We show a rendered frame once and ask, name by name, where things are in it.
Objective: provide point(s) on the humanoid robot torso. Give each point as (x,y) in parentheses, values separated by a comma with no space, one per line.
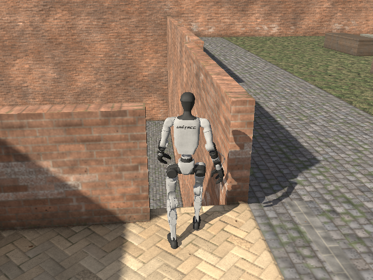
(186,141)

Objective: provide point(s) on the right robot upper arm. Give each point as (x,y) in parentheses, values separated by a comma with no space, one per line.
(204,123)

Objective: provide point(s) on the right robot hand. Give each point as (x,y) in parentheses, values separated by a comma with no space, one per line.
(220,175)

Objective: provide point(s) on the left robot hand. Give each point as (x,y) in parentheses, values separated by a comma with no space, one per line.
(163,161)

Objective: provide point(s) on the right robot shin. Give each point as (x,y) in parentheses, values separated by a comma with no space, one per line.
(198,204)

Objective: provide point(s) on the left robot forearm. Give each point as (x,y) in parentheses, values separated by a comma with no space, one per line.
(160,150)

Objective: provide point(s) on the right robot forearm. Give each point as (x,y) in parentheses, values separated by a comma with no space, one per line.
(215,158)

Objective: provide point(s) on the left robot upper arm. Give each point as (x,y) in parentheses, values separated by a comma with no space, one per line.
(169,122)

